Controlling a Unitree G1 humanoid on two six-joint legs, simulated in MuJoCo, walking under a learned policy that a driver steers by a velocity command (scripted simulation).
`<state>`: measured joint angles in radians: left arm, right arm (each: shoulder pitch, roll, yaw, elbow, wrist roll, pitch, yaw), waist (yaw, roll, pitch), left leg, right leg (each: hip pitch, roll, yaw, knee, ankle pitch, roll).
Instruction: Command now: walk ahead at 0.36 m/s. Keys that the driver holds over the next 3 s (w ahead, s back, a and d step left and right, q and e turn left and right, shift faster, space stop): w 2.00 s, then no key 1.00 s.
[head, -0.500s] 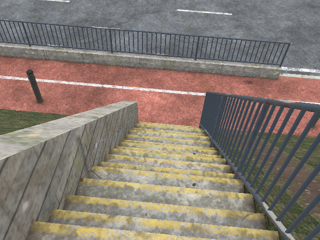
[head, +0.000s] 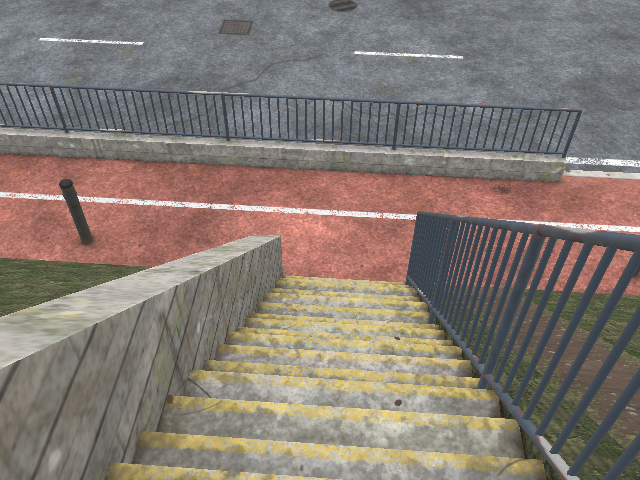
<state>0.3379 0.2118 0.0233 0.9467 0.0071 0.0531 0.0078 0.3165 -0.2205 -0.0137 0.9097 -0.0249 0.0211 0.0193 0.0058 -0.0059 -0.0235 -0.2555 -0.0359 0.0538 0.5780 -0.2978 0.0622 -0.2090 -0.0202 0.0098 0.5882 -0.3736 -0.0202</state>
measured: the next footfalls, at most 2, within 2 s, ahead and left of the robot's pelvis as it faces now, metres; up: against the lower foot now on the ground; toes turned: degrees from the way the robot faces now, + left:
right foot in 0.30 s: +0.03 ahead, -0.13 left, +0.00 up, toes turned -2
left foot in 0.76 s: +0.25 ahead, +0.08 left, -0.23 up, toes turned +2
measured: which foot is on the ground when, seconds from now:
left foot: down 0.00-0.32, up 0.34-0.74, down 0.76-1.00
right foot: down 0.00-0.00, up 0.02-0.28, down 0.30-0.76, up 0.78-1.00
